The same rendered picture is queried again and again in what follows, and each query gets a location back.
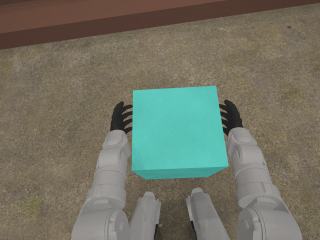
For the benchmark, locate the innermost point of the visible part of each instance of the right robot thigh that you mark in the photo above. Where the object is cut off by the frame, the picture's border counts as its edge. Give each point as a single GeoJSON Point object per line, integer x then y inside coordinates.
{"type": "Point", "coordinates": [201, 211]}

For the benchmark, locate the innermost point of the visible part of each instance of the robot left hand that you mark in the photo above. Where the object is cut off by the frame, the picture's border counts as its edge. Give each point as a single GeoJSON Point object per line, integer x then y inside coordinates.
{"type": "Point", "coordinates": [117, 122]}

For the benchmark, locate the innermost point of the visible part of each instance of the left robot forearm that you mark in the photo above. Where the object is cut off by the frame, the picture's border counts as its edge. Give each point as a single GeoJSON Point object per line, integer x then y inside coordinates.
{"type": "Point", "coordinates": [108, 187]}

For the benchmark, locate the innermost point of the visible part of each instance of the right robot forearm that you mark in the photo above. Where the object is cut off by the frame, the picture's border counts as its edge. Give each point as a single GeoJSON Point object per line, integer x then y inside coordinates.
{"type": "Point", "coordinates": [255, 187]}

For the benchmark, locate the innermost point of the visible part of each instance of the left robot thigh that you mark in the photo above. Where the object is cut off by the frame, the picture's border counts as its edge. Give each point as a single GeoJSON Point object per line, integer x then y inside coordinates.
{"type": "Point", "coordinates": [144, 219]}

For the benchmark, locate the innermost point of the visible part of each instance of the robot thigh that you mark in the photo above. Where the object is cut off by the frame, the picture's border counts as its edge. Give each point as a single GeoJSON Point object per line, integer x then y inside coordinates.
{"type": "Point", "coordinates": [201, 211]}
{"type": "Point", "coordinates": [144, 219]}

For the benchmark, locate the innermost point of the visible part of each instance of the robot right hand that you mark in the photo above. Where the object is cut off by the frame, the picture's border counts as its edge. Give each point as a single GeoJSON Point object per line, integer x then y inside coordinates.
{"type": "Point", "coordinates": [232, 116]}

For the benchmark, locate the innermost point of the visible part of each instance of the carton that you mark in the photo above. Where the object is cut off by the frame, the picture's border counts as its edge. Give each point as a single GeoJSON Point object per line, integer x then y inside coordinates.
{"type": "Point", "coordinates": [177, 133]}

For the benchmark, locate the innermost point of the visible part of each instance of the robot right upper arm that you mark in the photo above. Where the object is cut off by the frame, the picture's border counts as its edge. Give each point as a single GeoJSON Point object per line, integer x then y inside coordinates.
{"type": "Point", "coordinates": [257, 223]}

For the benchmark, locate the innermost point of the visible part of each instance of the robot left upper arm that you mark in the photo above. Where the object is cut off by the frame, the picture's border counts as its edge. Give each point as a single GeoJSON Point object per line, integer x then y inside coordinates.
{"type": "Point", "coordinates": [105, 224]}

